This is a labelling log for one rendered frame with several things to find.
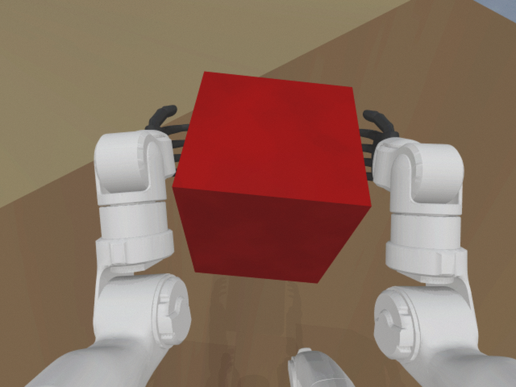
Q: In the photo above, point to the robot left hand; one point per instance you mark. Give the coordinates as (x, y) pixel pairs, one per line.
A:
(159, 117)

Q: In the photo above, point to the robot right hand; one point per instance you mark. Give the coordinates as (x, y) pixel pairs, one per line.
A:
(388, 132)

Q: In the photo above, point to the robot left upper arm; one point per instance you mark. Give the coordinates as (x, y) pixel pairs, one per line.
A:
(137, 320)

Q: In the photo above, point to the robot left forearm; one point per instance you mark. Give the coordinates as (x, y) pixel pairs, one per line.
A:
(130, 173)

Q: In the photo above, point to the robot right forearm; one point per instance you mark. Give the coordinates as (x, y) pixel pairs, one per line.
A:
(425, 182)

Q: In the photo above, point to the robot right upper arm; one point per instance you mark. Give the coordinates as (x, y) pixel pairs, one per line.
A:
(431, 332)

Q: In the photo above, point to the carton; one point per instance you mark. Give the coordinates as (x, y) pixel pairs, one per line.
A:
(271, 182)

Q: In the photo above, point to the right robot thigh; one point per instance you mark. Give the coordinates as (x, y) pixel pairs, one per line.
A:
(316, 369)

